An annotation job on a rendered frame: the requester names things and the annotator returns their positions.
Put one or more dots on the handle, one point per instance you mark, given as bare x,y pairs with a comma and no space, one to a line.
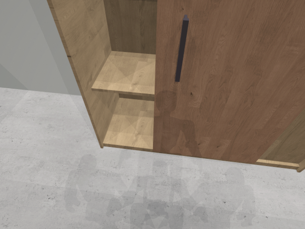
181,48

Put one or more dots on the wardrobe door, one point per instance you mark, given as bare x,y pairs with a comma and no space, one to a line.
242,81
290,145

